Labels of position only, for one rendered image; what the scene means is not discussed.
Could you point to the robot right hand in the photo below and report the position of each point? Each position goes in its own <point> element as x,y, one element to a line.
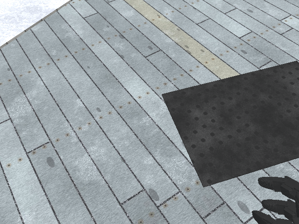
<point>288,187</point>

